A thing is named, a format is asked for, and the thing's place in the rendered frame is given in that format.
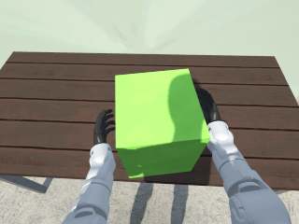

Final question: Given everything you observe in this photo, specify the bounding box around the left robot forearm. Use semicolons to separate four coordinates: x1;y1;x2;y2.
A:
62;143;116;223

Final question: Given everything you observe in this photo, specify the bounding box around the right robot forearm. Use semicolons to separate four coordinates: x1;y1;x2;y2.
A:
206;120;292;224

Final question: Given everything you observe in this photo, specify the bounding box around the robot right upper arm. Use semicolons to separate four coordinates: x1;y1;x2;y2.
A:
229;189;291;224

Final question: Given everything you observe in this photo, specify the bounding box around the robot left upper arm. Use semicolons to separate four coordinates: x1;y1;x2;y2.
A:
61;214;107;224

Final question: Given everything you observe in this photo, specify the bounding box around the robot left hand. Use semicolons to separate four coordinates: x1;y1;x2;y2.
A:
93;109;116;146

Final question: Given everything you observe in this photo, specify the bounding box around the carton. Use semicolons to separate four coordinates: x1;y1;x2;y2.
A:
115;68;211;178

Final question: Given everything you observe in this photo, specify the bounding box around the robot right hand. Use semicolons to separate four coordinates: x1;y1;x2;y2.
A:
195;88;221;124

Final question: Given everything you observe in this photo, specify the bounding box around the table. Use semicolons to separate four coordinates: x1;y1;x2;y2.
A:
0;51;299;195

